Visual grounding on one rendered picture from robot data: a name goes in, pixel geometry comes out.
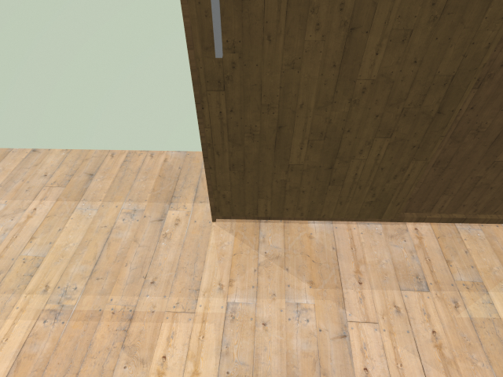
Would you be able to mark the wardrobe door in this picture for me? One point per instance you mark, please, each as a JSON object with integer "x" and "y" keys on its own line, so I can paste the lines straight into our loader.
{"x": 333, "y": 108}
{"x": 465, "y": 175}

